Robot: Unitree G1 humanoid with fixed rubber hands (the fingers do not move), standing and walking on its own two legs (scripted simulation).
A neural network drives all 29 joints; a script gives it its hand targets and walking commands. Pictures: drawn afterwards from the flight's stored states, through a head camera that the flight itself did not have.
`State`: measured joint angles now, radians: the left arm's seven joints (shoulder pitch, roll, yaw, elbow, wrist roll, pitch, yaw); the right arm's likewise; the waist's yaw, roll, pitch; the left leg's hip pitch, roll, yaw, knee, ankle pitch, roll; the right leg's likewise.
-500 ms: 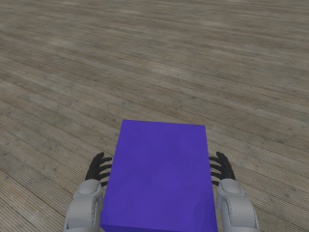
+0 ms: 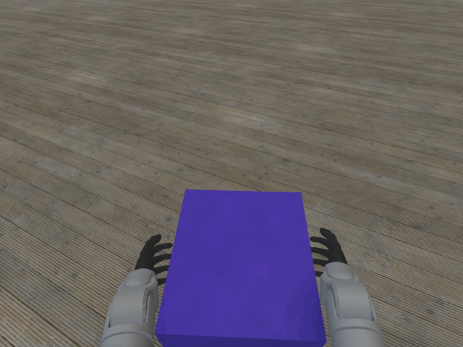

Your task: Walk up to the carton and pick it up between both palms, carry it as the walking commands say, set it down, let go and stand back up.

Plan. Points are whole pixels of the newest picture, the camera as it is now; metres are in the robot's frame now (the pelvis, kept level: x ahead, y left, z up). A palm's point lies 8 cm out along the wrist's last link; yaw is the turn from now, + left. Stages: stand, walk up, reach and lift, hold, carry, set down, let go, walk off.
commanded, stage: set down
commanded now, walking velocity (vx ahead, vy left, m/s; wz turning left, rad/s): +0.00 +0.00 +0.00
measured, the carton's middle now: (240, 274) +0.30 -0.02 -0.07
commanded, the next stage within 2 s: none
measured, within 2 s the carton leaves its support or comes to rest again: neither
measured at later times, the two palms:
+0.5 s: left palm (153, 282) +0.27 +0.15 -0.03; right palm (329, 274) +0.26 -0.18 -0.02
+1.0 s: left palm (169, 293) +0.30 +0.14 -0.14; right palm (318, 292) +0.28 -0.19 -0.14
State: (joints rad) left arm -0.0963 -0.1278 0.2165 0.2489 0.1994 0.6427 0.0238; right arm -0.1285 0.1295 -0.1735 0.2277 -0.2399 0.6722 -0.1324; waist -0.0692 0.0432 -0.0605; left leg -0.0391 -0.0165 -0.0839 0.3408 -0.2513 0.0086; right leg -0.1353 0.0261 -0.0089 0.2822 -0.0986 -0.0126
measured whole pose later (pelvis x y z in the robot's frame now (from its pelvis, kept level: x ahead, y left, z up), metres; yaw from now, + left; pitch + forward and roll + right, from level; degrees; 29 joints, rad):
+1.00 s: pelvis -0.07 -0.01 -0.08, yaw -1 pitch +27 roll +1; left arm -0.53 -0.10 0.45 0.58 0.22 0.27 0.04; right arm -0.54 0.14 -0.37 0.53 -0.25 0.31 -0.18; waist -0.04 0.04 -0.14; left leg -1.05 -0.05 -0.03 0.98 -0.39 -0.01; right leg -1.16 0.02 0.03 0.90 -0.20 -0.02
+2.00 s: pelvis -0.10 +0.01 -0.25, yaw +1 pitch +43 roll +3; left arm -0.82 0.02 0.36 0.70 0.09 0.25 0.15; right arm -0.87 -0.01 -0.37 0.72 -0.12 0.27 -0.21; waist -0.06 0.02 -0.22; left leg -1.81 -0.08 0.02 1.67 -0.61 0.01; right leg -1.94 0.02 0.05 1.57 -0.37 0.01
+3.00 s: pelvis -0.12 +0.00 -0.38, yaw +2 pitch +45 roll +2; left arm -1.22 0.17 0.30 0.81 0.02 0.25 0.18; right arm -1.24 -0.17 -0.33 0.84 -0.02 0.26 -0.24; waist -0.07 0.04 0.06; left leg -2.23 -0.10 0.02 2.09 -0.64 -0.02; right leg -2.36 0.01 0.03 1.95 -0.37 0.01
